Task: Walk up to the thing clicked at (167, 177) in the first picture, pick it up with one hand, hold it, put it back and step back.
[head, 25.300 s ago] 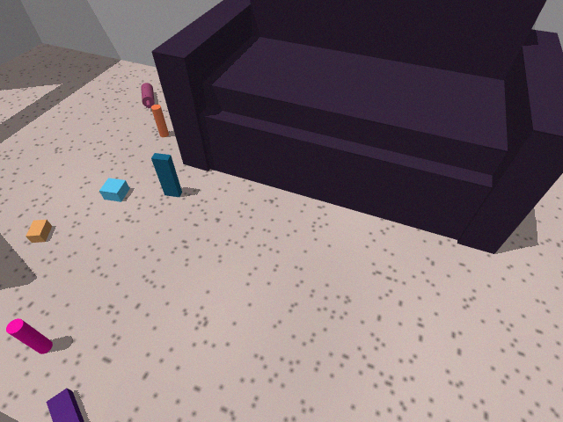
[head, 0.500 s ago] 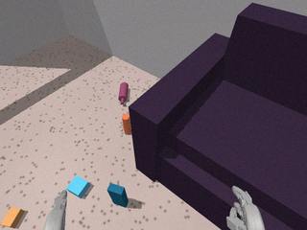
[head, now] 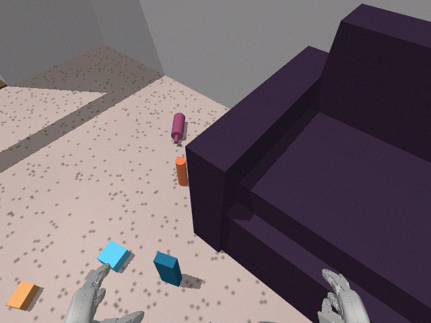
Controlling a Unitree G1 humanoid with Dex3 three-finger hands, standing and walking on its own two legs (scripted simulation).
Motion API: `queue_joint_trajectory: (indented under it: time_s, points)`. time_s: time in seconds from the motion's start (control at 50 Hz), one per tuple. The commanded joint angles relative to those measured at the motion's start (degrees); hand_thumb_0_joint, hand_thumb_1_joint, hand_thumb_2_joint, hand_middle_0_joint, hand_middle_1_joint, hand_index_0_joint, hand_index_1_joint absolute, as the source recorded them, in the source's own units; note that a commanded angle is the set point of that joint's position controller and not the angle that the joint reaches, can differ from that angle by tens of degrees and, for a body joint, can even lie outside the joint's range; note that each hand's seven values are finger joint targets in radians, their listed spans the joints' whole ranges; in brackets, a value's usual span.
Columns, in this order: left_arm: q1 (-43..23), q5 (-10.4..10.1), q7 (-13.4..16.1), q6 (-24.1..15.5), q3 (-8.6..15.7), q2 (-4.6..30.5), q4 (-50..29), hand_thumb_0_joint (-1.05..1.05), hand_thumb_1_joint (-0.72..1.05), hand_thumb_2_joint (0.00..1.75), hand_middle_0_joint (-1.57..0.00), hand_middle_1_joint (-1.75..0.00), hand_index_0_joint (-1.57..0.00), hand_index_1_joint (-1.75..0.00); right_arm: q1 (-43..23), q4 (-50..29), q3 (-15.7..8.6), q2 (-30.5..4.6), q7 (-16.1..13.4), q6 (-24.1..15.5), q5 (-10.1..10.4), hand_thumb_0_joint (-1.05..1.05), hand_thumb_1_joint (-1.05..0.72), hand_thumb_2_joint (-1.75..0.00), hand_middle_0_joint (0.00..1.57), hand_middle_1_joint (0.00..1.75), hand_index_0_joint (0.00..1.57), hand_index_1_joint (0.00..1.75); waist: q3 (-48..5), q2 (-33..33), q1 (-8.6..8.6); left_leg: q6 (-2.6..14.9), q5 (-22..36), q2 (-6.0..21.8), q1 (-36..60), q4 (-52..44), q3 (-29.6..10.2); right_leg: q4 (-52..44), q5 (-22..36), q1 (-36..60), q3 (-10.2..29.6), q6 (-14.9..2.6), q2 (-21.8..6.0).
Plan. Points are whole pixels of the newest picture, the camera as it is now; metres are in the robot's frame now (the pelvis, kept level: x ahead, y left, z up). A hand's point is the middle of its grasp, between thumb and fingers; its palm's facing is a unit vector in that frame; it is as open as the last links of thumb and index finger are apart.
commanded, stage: stand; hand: left
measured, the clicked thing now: (169, 270) +0.41 +0.17 -0.61
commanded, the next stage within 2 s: none
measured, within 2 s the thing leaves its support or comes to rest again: neither
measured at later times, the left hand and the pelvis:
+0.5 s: hand out of the picture +0.04 +0.25 -0.11, palm faces +0.01 -0.94 -0.34, open 7.4 cm; pelvis -0.01 +0.01 +0.05, yaw +1 degrees
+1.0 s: hand out of the picture +0.03 +0.24 -0.11, palm faces +0.01 -0.94 -0.35, open 7.4 cm; pelvis -0.01 -0.01 +0.05, yaw +1 degrees
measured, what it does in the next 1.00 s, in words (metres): rises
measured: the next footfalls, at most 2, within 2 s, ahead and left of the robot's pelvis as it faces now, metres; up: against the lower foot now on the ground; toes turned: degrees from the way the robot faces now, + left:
none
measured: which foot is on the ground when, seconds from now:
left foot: down 0.00-1.00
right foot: down 0.00-1.00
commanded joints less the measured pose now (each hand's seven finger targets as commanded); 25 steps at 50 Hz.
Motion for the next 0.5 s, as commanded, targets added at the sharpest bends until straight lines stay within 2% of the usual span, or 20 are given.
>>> queue_joint_trajectory:
  time_s: [0.0,0.02,0.04,0.14,0.18,0.2,0.22,0.26,0.32,0.36,0.42,0.48]
  points:
    - [-4.6,0.9,-2.7,-8.5,5.4,13.2,9.9,0.00,0.83,0.90,-0.20,-0.30,-0.20,-0.30,-2.9,1.7,-5.8,-12.5,3.7,1.9,-0.3,0.00,-0.90,-0.90,0.20,0.30,0.20,0.30,-5.6,-2.0,0.56,3.84,17.9,0.4,6.6,-11.9,-2.4,-10.9,15.7,10.6,7.0,-6.09,-4.5]
    - [-6.2,0.4,-3.0,-8.7,5.2,12.6,12.0,0.00,0.90,0.90,-0.20,-0.30,-0.20,-0.30,-3.1,2.4,-5.7,-12.2,4.5,2.1,0.3,0.00,-0.90,-0.90,0.20,0.30,0.20,0.30,-4.4,-2.4,0.82,3.72,15.3,0.1,7.1,-13.0,-2.5,-12.5,12.6,9.7,6.8,-5.56,-4.5]
    - [-7.2,0.0,-3.2,-8.9,5.2,12.8,14.1,0.00,0.90,0.90,-0.20,-0.30,-0.20,-0.30,-3.7,3.2,-5.9,-12.6,4.9,2.1,0.5,0.00,-0.90,-0.90,0.20,0.30,0.20,0.30,-4.4,-2.1,0.99,3.84,14.1,0.3,8.3,-14.0,-3.2,-13.4,11.8,9.4,6.4,-5.00,-4.3]
    - [-9.3,-0.3,-3.2,-10.0,5.1,13.8,24.4,0.00,0.90,0.90,-0.20,-0.30,-0.20,-0.30,-4.5,8.3,-6.0,-13.1,5.8,2.8,0.5,0.00,-0.90,-0.90,0.20,0.30,0.20,0.30,-1.7,0.3,1.13,3.82,13.5,1.4,10.0,-20.5,-4.7,-16.5,11.6,12.8,4.8,-3.60,-3.9]
    - [-9.6,-0.6,-3.2,-10.1,4.9,13.6,27.6,0.00,0.90,0.90,-0.20,-0.30,-0.20,-0.30,-4.9,9.9,-6.0,-13.6,5.7,3.0,0.5,0.00,-0.90,-0.90,0.20,0.30,0.20,0.30,-1.0,2.0,1.43,3.77,14.5,2.3,11.5,-23.2,-5.8,-17.4,12.2,13.8,4.1,-3.22,-3.5]
    - [-9.0,-0.5,-3.1,-10.3,4.8,13.8,29.4,0.00,0.90,0.90,-0.20,-0.30,-0.20,-0.30,-5.0,10.8,-6.0,-13.5,5.8,3.1,0.8,0.00,-0.90,-0.90,0.20,0.30,0.20,0.30,-1.6,0.9,1.55,3.56,16.8,2.2,12.4,-22.9,-5.6,-18.5,14.5,15.8,4.0,-3.19,-3.9]
    - [-9.5,-0.6,-3.1,-10.3,4.8,14.2,30.9,0.00,0.90,0.90,-0.20,-0.30,-0.20,-0.30,-4.4,11.7,-5.9,-13.5,5.8,3.3,1.0,0.00,-0.90,-0.90,0.20,0.30,0.20,0.30,-0.9,0.0,1.08,3.27,16.2,1.9,12.6,-23.8,-5.2,-20.1,14.6,16.3,4.6,-3.15,-4.3]
    - [-9.9,-0.9,-3.0,-10.4,4.6,14.7,33.6,0.00,0.90,0.90,-0.20,-0.30,-0.20,-0.30,-3.8,13.8,-5.7,-13.8,5.7,3.4,1.2,0.00,-0.90,-0.90,0.20,0.30,0.20,0.30,-1.0,-0.5,0.71,2.87,19.2,2.0,15.3,-24.7,-4.8,-22.1,17.4,17.9,5.0,-3.07,-4.9]
    - [-10.0,-1.4,-3.0,-10.0,4.2,14.5,37.4,0.00,0.90,0.90,-0.20,-0.30,-0.20,-0.30,-4.3,16.5,-5.5,-15.0,5.5,3.7,1.5,0.00,-0.90,-0.90,0.20,0.30,0.20,0.30,0.4,1.6,0.95,2.63,19.6,3.2,16.7,-29.0,-6.0,-24.4,16.4,19.6,4.2,-2.48,-4.6]
    - [-10.5,-1.4,-3.0,-9.9,4.1,15.5,39.6,0.00,0.90,0.90,-0.20,-0.30,-0.20,-0.30,-4.5,18.1,-5.3,-15.4,5.5,3.8,1.8,0.00,-0.90,-0.90,0.20,0.30,0.20,0.30,0.8,0.2,0.86,2.25,21.6,3.2,18.2,-30.2,-5.8,-25.7,17.5,20.8,4.3,-2.37,-4.9]
    - [-11.2,-1.4,-3.0,-9.6,3.7,15.6,42.7,0.00,0.90,0.90,-0.20,-0.30,-0.20,-0.30,-4.7,20.5,-5.1,-15.6,5.4,4.2,1.9,0.00,-0.90,-0.90,0.20,0.30,0.20,0.30,3.0,0.1,0.70,1.99,18.3,3.5,17.8,-33.2,-6.0,-28.1,14.3,21.6,4.2,-1.94,-5.0]
    - [-11.4,-1.4,-3.1,-9.7,3.4,16.0,45.0,0.00,0.90,0.90,-0.20,-0.30,-0.20,-0.30,-5.1,22.2,-5.0,-16.2,5.4,4.4,2.1,0.00,-0.90,-0.90,0.20,0.30,0.20,0.30,3.7,0.3,0.70,1.85,16.0,3.6,18.7,-35.4,-6.2,-29.9,13.8,22.3,4.1,-1.55,-5.0]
